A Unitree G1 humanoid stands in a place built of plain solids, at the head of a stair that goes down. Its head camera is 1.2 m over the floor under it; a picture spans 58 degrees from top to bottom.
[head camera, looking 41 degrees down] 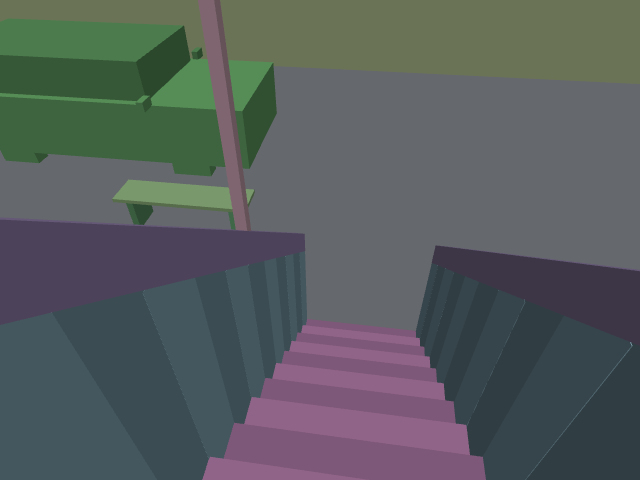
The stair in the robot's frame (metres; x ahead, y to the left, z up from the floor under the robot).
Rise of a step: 0.18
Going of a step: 0.22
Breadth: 1.00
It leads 8 degrees to the right of straight ahead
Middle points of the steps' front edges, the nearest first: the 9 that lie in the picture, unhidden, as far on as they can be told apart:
0.79 -0.14 -0.55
1.01 -0.17 -0.73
1.22 -0.20 -0.91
1.43 -0.23 -1.10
1.65 -0.26 -1.28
1.86 -0.29 -1.46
2.08 -0.32 -1.64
2.29 -0.35 -1.83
2.50 -0.38 -2.01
